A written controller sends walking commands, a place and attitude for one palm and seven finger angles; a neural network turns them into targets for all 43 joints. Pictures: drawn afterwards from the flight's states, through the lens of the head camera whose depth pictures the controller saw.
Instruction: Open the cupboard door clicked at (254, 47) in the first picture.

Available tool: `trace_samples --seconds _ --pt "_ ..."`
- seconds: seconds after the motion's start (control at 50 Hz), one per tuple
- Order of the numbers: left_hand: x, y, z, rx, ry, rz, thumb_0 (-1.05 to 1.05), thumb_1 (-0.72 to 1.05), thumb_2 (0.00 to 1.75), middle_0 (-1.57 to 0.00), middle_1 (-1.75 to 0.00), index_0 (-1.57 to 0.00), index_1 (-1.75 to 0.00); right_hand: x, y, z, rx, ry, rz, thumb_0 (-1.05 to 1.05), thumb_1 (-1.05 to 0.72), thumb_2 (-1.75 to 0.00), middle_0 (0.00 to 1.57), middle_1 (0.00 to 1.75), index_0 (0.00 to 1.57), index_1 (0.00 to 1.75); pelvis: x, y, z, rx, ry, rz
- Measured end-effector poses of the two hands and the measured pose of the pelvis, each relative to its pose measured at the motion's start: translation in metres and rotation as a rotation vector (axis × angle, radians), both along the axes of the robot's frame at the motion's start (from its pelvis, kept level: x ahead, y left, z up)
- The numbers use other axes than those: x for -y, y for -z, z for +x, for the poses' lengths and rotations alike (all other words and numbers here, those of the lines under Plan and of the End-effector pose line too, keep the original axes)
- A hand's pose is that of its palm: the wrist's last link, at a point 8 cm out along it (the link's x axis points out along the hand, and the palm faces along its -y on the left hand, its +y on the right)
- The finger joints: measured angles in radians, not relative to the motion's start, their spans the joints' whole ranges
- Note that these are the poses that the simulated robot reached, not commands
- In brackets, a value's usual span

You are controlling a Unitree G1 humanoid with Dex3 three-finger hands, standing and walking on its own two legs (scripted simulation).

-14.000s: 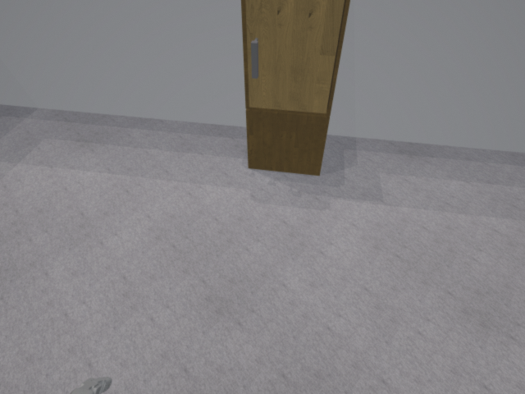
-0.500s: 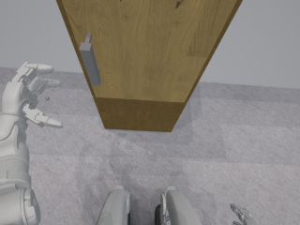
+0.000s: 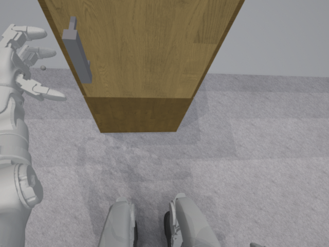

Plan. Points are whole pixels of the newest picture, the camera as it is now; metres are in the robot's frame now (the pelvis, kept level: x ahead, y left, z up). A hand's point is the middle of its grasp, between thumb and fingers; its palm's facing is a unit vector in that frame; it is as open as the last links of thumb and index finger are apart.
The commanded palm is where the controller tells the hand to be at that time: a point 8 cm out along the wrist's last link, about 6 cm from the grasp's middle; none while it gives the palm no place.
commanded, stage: move the hooked fingers beside the handle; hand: left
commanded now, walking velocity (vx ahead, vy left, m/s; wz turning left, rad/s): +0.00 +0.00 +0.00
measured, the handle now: (80, 52) +0.56 +0.18 +0.04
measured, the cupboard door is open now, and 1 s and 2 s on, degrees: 0 0 0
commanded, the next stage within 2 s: slide the fingers in behind the handle in 0.84 s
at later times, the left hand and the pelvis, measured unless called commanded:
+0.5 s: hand (44, 70) +0.49 +0.24 +0.05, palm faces +0.01 -1.00 -0.03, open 14.0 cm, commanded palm +0.48 +0.27 +0.05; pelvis +0.01 -0.01 +0.01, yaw +0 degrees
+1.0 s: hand (44, 67) +0.51 +0.24 +0.05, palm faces +0.01 -1.00 -0.04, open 14.0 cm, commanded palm +0.49 +0.27 +0.05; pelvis +0.01 -0.01 +0.00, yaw +0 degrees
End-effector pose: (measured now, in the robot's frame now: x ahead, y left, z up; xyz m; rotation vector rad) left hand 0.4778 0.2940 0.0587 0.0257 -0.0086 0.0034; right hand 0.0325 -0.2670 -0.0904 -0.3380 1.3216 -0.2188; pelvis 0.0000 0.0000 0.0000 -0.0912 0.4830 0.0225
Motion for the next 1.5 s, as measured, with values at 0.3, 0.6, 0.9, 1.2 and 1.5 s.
trace_samples --seconds 0.3,0.6,0.9,1.2,1.5 --pt "0.002 0.005 0.004 -0.022 -0.01 0.013 -0.01 -0.5 0.3 -0.3 -1.2 -0.3 -1.2 -0.002 -0.004 -0.011 -0.068 0.045 0.025 0.0 -0.91 -0.9 0.21 0.3 0.2 0.3 0.002 -0.005 0.008 -0.009 0.015 0.002" --pt "0.006 0.006 -0.002 -0.042 -0.004 -0.002 -0.01 -0.5 0.3 -0.3 -1.2 -0.3 -1.2 0.007 -0.005 0.027 0.016 -0.017 0.008 0.0 -0.91 -0.9 0.21 0.3 0.2 0.3 0.006 -0.007 0.008 0.006 -0.003 0.002" --pt "0.001 0.012 0.009 -0.043 -0.013 0.008 -0.01 -0.5 0.3 -0.3 -1.2 -0.3 -1.2 0.005 0.004 0.009 -0.032 0.015 0.015 0.0 -0.91 -0.9 0.21 0.3 0.2 0.3 0.007 0.002 0.006 -0.018 0.01 0.0" --pt "0.019 0.01 0.008 -0.049 0.015 -0.015 -0.01 -0.5 0.3 -0.3 -1.2 -0.3 -1.2 0.0 -0.003 0.004 -0.037 0.024 0.016 0.0 -0.91 -0.9 0.21 0.3 0.2 0.3 0.002 -0.005 0.008 -0.007 0.001 -0.003" --pt "0.033 0.011 0.008 -0.032 0.003 -0.003 -0.01 -0.5 0.3 -0.3 -1.2 -0.3 -1.2 -0.006 0.0 0.011 -0.027 0.022 0.044 0.0 -0.91 -0.9 0.21 0.3 0.2 0.3 0.002 -0.006 0.01 0.001 0.004 0.002"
